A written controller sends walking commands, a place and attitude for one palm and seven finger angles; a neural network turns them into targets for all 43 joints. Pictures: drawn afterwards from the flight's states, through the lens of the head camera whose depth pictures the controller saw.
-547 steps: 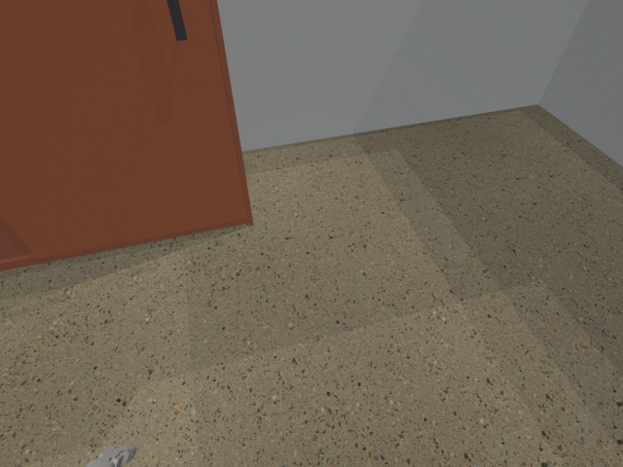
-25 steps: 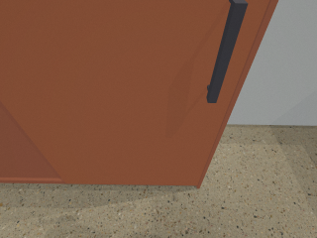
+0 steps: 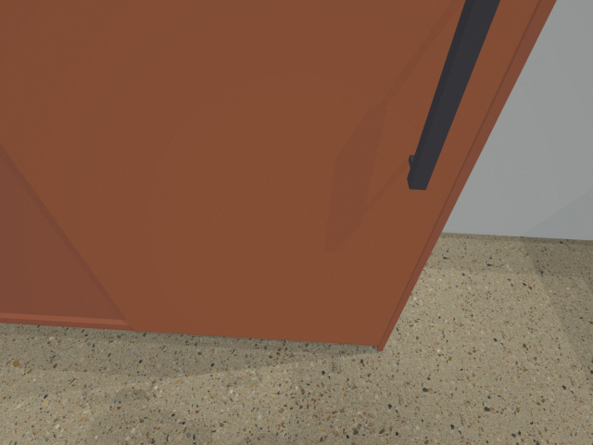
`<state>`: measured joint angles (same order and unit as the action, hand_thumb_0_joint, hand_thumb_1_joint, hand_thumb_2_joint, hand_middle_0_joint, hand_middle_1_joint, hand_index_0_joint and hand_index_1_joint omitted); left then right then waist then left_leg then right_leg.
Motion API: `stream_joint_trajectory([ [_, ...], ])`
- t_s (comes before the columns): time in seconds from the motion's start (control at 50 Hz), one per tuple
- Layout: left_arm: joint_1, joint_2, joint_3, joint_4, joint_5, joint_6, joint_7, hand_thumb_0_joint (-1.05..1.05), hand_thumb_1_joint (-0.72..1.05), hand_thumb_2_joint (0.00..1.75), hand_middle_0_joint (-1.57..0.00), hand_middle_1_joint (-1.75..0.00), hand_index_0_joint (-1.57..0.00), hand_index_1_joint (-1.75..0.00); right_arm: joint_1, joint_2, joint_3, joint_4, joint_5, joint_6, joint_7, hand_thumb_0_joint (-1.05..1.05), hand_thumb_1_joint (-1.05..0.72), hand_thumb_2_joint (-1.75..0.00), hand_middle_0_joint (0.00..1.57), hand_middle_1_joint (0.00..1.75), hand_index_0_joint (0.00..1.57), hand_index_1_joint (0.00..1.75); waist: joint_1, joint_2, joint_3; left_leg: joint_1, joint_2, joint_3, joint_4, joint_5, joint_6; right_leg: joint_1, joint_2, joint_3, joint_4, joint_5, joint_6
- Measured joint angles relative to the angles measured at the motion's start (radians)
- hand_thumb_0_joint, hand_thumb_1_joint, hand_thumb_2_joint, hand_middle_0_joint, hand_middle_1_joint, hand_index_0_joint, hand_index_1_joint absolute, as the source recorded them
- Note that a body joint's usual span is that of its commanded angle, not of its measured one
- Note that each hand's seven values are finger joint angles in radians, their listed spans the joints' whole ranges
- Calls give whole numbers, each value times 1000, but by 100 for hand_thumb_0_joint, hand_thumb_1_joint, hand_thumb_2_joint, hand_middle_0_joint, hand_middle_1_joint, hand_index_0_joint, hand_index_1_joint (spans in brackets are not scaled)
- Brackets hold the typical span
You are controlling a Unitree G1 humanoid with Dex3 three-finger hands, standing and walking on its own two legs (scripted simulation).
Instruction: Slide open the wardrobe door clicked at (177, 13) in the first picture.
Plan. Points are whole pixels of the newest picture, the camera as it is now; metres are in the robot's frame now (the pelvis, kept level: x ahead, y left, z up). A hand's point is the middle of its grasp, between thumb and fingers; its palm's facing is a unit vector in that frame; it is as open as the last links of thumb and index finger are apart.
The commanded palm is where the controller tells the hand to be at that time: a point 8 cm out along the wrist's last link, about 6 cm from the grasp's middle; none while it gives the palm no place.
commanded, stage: come to a stop and stand still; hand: right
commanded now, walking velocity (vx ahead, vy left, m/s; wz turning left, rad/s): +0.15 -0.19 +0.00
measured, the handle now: (439, 99) +0.54 -0.17 +0.21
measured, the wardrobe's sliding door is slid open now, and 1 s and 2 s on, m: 0.00 0.00 0.00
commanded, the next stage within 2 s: look again from close up in 1.02 s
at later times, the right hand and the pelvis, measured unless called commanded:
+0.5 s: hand out of the picture -0.05 -0.17 -0.17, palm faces +0.13 +0.97 -0.20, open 7.4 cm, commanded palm none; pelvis -0.01 +0.00 +0.00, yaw -2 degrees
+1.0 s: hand out of the picture +0.02 -0.20 -0.17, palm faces +0.03 +0.98 -0.20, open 7.4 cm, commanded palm none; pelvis +0.00 -0.03 +0.01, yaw +0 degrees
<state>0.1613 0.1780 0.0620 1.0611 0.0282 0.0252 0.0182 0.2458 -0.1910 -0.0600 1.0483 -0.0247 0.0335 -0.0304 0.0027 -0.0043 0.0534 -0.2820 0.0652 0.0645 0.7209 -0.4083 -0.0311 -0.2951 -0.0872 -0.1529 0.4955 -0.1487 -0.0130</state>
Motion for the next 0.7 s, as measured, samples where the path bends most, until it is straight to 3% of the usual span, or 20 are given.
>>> stream_joint_trajectory([
  [0.04, 28, 4, 2, 11, -5, 9, -4, -1, 92, 89, -20, -30, -20, -30, 12, -3, 6, -3, -4, -22, -1, 0, -91, -90, 20, 30, 20, 29, -1, 7, -19, 57, 6, -3, -141, 79, 7, -25, 4, 0, 44, -32, 16],
  [0.12, 84, 19, 6, 29, -9, 44, -20, 0, 91, 89, -19, -30, -20, -30, 41, 37, 28, 7, -4, -22, -1, 0, -91, -90, 20, 30, 20, 29, -11, -19, -47, 67, -9, 4, -182, 128, 39, -66, 28, 66, 188, -223, 31],
  [0.2, 119, 19, 7, 30, -4, 38, -32, 0, 91, 89, -19, -30, -20, -30, 60, 69, 36, 16, 2, -25, 3, 0, -90, -90, 20, 30, 20, 29, -13, -11, -54, 75, -6, -13, -286, 194, 45, -98, 57, 94, 348, -174, 35],
  [0.28, 154, 20, 3, 32, -2, 31, -33, 0, 91, 89, -19, -30, -20, -30, 57, 80, 33, 17, 3, -36, -2, 1, -92, -90, 21, 30, 20, 30, -13, -20, -34, 69, -7, 6, -330, 222, 47, -94, 60, 113, 407, -155, 53],
  [0.36, 158, 19, -4, 41, -4, 36, -27, 0, 91, 89, -19, -30, -20, -30, 57, 78, 24, 13, -2, -47, -7, 1, -91, -90, 21, 30, 21, 30, -32, -18, -14, 55, 3, 24, -324, 220, 41, -60, 57, 113, 349, -215, 62],
  [0.42, 133, 13, -11, 36, -12, 27, -21, 0, 91, 89, -19, -30, -20, -30, 61, 69, 19, 21, -7, -45, -8, 1, -91, -90, 21, 30, 21, 30, -48, -1, -1, 43, 17, 23, -300, 211, 28, -5, 58, 104, 203, -252, 57],
  [0.5, 95, 6, -21, 18, -19, -13, -10, 0, 91, 90, -19, -30, -20, -30, 69, 53, 17, 50, 4, -26, -8, 0, -91, -90, 21, 30, 20, 30, -45, 6, -1, 11, 18, 24, -208, 165, -2, 97, 51, 95, -27, -123, 32],
  [0.6, 60, -30, -33, 17, -13, -23, 10, 0, 93, 89, -19, -30, -20, -30, 59, 21, 24, 80, 4, -1, -8, 0, -91, -90, 20, 30, 20, 29, -47, 59, -17, 36, 35, -18, -196, 133, -3, 131, 79, 69, -15, -154, 1],
  [0.7, 40, -22, -40, 19, -20, -34, 15, 0, 95, 89, -20, -30, -20, -30, 30, 25, 41, 87, 5, -18, -5, 0, -91, -90, 20, 30, 20, 29, -43, 46, -16, 76, 35, -29, -249, 172, -38, 160, 84, 62, -36, -151, -7],
])
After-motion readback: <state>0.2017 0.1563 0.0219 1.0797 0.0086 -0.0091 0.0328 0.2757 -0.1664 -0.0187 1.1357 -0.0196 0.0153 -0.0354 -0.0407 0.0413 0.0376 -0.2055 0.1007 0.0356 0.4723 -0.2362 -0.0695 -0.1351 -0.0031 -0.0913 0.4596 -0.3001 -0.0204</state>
